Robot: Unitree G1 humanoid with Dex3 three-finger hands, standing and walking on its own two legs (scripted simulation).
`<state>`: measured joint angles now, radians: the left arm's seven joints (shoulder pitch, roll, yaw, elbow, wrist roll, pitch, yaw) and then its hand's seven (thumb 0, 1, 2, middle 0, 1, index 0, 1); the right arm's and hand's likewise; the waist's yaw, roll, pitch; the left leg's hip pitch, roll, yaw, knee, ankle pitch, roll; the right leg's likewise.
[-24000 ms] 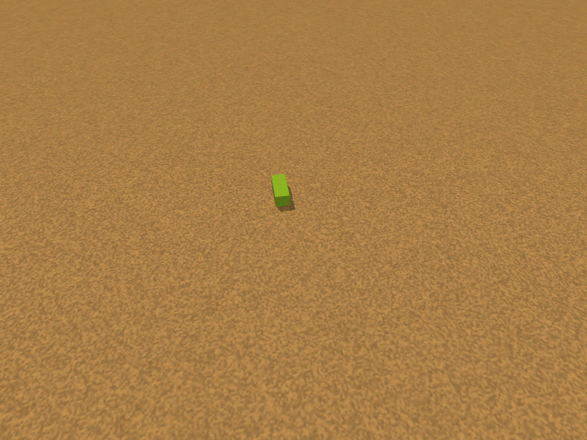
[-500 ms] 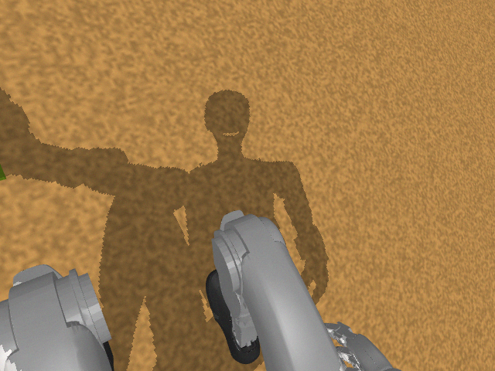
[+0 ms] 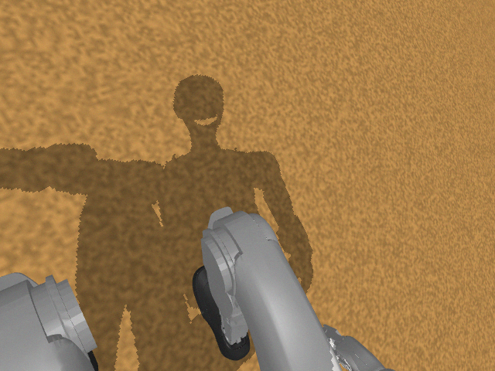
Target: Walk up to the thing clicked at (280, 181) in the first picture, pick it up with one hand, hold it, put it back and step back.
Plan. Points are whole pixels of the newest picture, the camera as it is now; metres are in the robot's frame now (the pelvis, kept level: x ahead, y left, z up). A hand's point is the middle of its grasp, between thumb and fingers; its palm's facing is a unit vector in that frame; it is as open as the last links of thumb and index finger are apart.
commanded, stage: rest palm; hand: left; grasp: from above
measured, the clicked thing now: out of the picture +0.46 +0.37 -0.28
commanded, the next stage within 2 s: close in 0.94 s
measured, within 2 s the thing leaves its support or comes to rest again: neither
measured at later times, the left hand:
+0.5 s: hand out of the picture +0.44 +0.35 -0.25, palm faces -0.43 -0.17 -0.88, open 14.3 cm
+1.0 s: hand out of the picture +0.45 +0.35 -0.25, palm faces -0.43 -0.17 -0.89, open 14.1 cm
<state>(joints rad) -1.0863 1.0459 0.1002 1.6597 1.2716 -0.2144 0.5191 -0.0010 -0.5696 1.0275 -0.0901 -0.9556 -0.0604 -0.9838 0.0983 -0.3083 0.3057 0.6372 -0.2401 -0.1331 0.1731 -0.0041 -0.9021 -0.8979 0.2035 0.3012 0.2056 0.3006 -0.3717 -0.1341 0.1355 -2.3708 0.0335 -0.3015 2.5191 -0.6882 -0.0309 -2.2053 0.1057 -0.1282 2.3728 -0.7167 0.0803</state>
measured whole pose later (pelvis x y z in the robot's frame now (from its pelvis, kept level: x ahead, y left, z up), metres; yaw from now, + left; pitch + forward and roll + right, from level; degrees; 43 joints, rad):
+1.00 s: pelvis +0.00 +0.00 +0.00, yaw -2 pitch +27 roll -16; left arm -1.08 1.09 0.11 1.69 1.25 -0.23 0.56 0.00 -0.51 0.99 -0.09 -1.00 -0.07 -1.01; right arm 0.07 -0.34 0.34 0.62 -0.26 -0.18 0.21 0.00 -0.90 -0.90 0.20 0.30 0.20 0.30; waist -0.38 -0.17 0.19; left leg -2.36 0.05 -0.32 2.54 -0.70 -0.03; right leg -2.19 0.11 -0.15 2.37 -0.71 0.08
